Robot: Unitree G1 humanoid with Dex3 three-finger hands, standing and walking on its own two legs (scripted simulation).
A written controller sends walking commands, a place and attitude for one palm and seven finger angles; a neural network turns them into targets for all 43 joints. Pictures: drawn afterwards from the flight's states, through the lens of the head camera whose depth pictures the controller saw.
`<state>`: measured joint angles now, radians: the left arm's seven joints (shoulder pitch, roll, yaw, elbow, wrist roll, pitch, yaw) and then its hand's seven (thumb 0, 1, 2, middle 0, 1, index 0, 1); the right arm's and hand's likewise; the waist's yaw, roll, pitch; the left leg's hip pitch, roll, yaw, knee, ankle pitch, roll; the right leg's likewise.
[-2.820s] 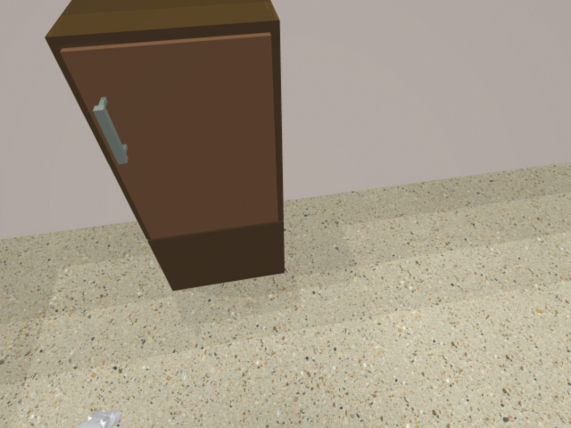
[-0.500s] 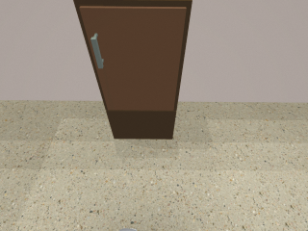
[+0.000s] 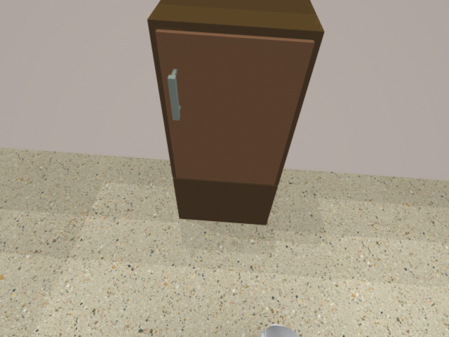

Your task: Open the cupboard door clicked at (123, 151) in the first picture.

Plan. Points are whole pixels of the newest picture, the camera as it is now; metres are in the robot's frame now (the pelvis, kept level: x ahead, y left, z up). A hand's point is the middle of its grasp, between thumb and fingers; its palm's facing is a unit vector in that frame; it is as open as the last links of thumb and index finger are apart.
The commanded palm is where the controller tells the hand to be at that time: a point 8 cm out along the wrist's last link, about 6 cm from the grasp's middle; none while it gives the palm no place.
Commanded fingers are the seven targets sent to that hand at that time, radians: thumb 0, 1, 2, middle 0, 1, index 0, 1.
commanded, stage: take the last steps up to it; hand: left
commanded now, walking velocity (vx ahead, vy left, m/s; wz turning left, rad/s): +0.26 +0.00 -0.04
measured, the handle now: (175, 95) +0.75 +0.19 +0.01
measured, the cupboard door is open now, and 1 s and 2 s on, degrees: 0 0 0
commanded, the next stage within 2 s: come to a stop and stand still in 0.28 s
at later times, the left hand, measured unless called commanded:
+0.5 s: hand (163, 315) +0.20 +0.14 -0.17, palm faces +0.04 -0.98 -0.21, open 7.2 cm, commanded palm none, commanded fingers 0.00 0.90 0.90 -0.20 -0.30 -0.20 -0.30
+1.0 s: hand (155, 318) +0.20 +0.16 -0.18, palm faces -0.01 -0.96 -0.27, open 7.4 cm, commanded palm none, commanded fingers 0.00 0.90 0.90 -0.20 -0.30 -0.20 -0.30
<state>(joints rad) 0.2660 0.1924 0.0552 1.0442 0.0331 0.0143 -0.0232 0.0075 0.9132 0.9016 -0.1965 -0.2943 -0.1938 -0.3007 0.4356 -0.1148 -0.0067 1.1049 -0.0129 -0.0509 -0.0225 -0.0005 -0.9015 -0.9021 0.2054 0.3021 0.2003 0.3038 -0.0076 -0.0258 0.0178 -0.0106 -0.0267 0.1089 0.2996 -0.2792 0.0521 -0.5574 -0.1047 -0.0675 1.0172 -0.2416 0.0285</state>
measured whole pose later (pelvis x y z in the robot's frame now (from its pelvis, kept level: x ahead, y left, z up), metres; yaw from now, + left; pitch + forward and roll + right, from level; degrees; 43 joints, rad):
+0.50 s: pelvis +0.17 -0.04 -0.01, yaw +0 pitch -1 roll -1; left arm 0.25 0.15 0.04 1.05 0.03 -0.03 0.02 -0.01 0.94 0.90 -0.20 -0.29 -0.20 -0.30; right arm 0.22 -0.18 -0.04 1.04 -0.01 -0.01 -0.02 0.00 -0.91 -0.90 0.20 0.30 0.19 0.30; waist 0.00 0.03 0.04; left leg -0.46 0.09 0.06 0.85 -0.31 -0.02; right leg -0.20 0.00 -0.15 0.44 -0.23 -0.04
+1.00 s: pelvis +0.14 -0.05 -0.02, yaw -3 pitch -1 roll +1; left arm 0.23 0.19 0.06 0.99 0.03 0.04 0.02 0.00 0.91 0.90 -0.20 -0.29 -0.19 -0.30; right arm 0.14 -0.18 -0.06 1.00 -0.02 0.04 -0.02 0.00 -0.90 -0.90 0.21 0.30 0.20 0.30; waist 0.00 0.02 0.07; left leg -0.40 0.08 0.11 0.54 -0.13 -0.01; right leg -0.22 -0.05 -0.04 0.59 -0.38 0.00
